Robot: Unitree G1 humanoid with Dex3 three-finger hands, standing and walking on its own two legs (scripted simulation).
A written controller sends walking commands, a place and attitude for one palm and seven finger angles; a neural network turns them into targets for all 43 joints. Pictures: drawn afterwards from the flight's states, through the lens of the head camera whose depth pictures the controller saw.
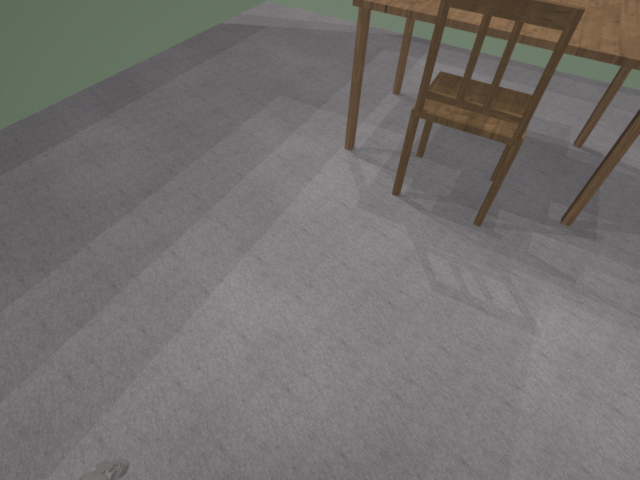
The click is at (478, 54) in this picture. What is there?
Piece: chair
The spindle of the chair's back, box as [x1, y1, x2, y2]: [456, 15, 491, 100]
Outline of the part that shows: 491,16 483,15 456,99 462,100 464,97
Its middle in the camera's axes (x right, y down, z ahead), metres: +0.52 -0.61 +1.33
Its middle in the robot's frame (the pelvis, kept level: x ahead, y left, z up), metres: +1.42 -0.45 -0.08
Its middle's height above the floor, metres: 0.68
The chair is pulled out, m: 0.00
